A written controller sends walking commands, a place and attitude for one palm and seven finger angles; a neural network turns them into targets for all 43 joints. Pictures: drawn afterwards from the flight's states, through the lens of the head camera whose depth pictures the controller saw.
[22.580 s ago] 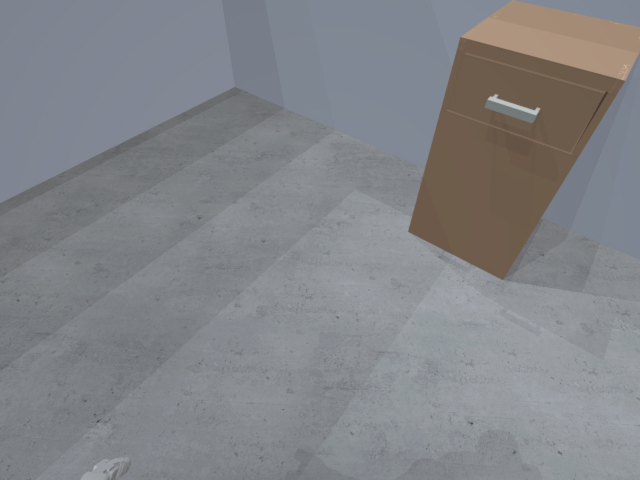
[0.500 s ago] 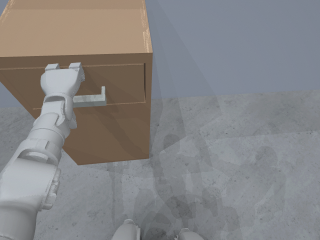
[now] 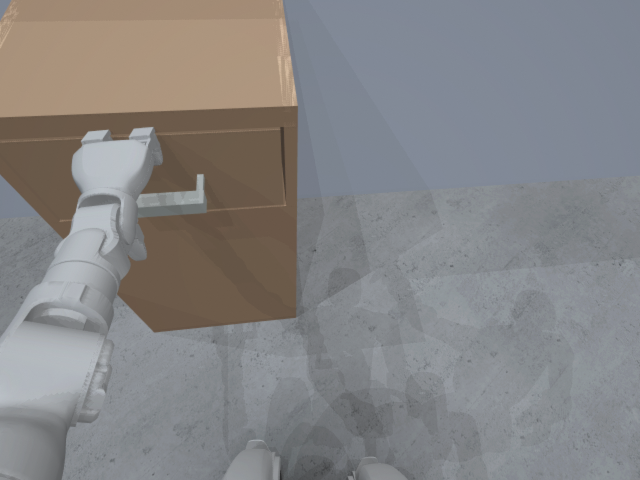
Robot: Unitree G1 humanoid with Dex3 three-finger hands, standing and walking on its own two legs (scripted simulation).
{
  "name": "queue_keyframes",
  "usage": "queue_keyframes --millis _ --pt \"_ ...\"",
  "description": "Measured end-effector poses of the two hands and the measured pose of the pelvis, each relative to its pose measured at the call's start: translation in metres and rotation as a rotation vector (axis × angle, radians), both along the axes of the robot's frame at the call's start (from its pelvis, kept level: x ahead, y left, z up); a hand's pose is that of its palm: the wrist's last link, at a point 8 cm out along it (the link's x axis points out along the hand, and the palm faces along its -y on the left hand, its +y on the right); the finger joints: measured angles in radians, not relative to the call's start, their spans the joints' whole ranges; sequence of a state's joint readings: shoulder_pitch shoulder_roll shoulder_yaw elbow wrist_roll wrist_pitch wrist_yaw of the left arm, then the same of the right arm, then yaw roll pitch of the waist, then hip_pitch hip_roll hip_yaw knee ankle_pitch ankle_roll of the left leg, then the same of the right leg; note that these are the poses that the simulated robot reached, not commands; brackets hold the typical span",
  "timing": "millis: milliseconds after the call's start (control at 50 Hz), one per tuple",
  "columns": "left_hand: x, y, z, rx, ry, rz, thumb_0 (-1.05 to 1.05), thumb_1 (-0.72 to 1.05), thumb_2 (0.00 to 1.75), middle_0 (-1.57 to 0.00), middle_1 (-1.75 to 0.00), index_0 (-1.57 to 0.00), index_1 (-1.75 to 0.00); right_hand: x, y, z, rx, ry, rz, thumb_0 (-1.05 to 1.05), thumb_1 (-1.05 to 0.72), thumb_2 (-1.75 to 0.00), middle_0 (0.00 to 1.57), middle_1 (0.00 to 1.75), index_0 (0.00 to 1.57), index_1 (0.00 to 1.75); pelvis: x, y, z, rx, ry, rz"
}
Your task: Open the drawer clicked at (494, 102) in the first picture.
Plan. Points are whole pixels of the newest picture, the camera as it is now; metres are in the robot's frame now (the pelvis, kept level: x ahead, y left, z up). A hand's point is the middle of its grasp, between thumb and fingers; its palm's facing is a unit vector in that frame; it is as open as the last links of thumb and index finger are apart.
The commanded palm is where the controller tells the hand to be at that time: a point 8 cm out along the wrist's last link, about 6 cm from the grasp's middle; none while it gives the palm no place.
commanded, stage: move the hooked fingers above the handle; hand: left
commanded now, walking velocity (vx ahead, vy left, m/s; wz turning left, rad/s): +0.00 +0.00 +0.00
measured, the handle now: (159, 193) +0.53 +0.23 -0.03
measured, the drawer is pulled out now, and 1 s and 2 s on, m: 0.00 0.00 0.00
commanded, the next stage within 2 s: lower the fingers behind the handle in 0.08 s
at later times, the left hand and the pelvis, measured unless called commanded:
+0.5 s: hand (133, 196) +0.48 +0.24 +0.03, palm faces -0.02 -0.01 -1.00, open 13.7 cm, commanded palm +0.49 +0.21 +0.06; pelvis -0.01 +0.00 -0.01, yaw +0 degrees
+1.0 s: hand (135, 198) +0.48 +0.24 +0.02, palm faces +0.01 +0.02 -1.00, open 13.8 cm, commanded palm +0.49 +0.20 +0.03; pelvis -0.05 +0.00 -0.04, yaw +0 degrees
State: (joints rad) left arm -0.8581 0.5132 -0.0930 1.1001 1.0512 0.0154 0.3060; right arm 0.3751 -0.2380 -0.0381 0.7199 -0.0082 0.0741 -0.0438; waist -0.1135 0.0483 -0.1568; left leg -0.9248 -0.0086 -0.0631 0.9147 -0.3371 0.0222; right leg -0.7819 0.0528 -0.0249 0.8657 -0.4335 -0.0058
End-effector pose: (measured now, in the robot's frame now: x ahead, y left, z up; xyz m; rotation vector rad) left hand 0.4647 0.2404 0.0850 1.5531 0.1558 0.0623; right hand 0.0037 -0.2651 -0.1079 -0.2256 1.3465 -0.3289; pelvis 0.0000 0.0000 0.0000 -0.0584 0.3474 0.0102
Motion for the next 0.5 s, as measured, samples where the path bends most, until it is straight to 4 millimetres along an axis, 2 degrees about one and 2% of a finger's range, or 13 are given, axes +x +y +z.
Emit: queue_keyframes --millis 280,500 --pt "0.0 -0.0002 -0.0006 0.002 -0.008 0.001 0.0 -0.49 0.3 -0.32 -1.2 -0.36 -1.21 0.0047 -0.0013 -0.0004 0.0 -0.002 0.01 0.01 -0.9 -0.9 0.2 0.3 0.2 0.3 0.0002 -0.0009 -0.0002 0.0 0.004 0.006" --pt "-0.001 -0.0017 -0.0038 0.007 -0.033 0.014 0.0 -0.49 0.3 -0.32 -1.2 -0.34 -1.24 0.0037 -0.0022 -0.0065 -0.002 -0.009 0.022 0.01 -0.9 -0.9 0.2 0.3 0.2 0.3 -0.0072 -0.0007 -0.0081 -0.004 0.018 0.008"
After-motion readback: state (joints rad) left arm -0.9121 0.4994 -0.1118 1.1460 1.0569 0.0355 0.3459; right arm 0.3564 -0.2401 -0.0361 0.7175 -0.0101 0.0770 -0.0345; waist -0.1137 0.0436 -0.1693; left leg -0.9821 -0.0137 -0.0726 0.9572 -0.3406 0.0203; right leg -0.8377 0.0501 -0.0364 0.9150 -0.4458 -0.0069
